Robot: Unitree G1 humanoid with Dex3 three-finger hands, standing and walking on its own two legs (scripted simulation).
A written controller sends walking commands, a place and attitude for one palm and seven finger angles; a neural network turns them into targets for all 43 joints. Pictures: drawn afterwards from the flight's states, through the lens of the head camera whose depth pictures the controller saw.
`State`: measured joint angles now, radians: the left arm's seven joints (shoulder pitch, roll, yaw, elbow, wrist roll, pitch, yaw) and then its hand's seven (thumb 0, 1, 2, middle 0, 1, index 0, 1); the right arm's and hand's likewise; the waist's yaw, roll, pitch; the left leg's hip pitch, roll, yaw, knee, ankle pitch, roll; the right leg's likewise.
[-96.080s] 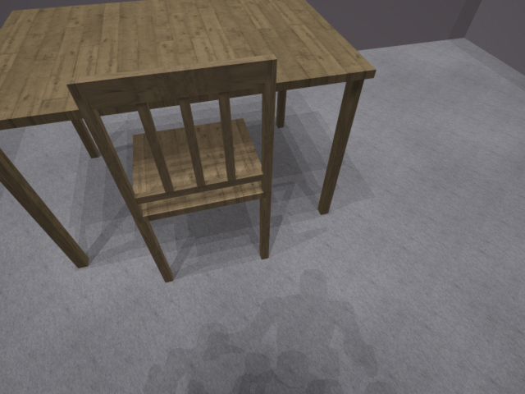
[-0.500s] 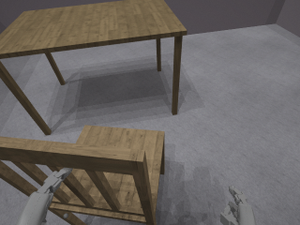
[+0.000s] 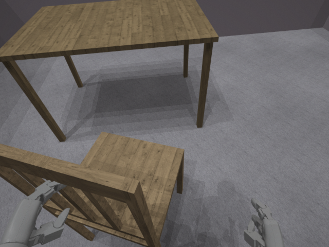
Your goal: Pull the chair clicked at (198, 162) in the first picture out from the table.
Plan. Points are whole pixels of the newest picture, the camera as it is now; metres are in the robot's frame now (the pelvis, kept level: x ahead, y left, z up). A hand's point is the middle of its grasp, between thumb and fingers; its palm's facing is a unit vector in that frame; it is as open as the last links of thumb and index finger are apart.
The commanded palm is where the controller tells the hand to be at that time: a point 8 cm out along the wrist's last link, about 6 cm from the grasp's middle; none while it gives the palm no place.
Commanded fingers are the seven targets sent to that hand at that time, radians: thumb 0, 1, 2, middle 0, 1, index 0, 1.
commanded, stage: draw the hand back to the body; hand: left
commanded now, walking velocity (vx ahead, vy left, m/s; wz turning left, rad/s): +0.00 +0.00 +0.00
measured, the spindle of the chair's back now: (76, 200) +0.23 +0.30 -0.08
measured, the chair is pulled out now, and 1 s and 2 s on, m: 0.67 0.65 0.65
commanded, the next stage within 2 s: step back with the hand held close in 0.38 s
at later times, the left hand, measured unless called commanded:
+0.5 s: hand (53, 218) +0.15 +0.25 +0.06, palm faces +0.17 -0.81 -0.57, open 6.1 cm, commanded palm +0.14 +0.30 +0.19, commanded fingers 0.00 0.90 0.90 -0.20 -0.30 -0.20 -0.30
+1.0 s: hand out of the picture +0.12 +0.26 +0.19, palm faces +0.27 -0.73 -0.62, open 7.0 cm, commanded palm +0.05 +0.32 +0.19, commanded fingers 0.00 0.90 0.90 -0.20 -0.30 -0.20 -0.30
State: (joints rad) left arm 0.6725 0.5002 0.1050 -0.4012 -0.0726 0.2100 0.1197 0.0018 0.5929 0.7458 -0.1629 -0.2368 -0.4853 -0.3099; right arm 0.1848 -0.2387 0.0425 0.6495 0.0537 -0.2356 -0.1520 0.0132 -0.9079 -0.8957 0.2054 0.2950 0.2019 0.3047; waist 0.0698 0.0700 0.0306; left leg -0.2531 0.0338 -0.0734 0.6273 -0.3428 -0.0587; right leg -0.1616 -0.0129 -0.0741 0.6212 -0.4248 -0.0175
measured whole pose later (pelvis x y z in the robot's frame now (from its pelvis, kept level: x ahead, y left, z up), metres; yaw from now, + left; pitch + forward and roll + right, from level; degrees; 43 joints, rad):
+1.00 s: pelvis -0.08 +0.02 +0.01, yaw +1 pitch -2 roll -2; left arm 0.62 0.64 0.44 -0.74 -0.10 -0.06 0.16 0.02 0.89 0.89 -0.21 -0.30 -0.32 -0.33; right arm 0.12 -0.23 0.00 0.56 0.05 -0.07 -0.13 0.01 -0.91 -0.90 0.20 0.29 0.20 0.30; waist 0.07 0.02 0.19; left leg -0.35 0.04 -0.10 0.55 -0.17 -0.05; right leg -0.24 0.00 -0.10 0.52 -0.24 -0.01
